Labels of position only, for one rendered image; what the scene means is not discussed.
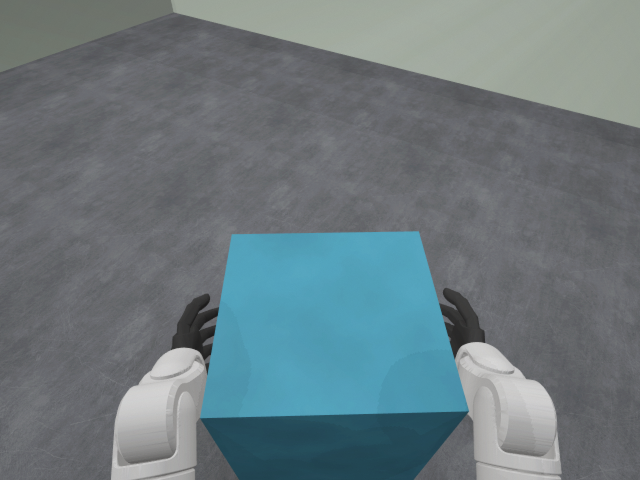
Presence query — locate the robot left forearm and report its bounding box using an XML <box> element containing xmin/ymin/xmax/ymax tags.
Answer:
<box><xmin>111</xmin><ymin>348</ymin><xmax>207</xmax><ymax>480</ymax></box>

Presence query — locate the robot right hand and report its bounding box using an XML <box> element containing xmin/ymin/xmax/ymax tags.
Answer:
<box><xmin>439</xmin><ymin>288</ymin><xmax>485</xmax><ymax>359</ymax></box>

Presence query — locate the robot left hand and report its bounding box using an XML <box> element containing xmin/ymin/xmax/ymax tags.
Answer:
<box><xmin>171</xmin><ymin>294</ymin><xmax>219</xmax><ymax>375</ymax></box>

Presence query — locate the robot right forearm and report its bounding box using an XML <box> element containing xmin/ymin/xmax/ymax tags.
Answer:
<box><xmin>455</xmin><ymin>342</ymin><xmax>562</xmax><ymax>480</ymax></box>

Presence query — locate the carton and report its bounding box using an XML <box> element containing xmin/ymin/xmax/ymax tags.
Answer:
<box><xmin>200</xmin><ymin>231</ymin><xmax>469</xmax><ymax>480</ymax></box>

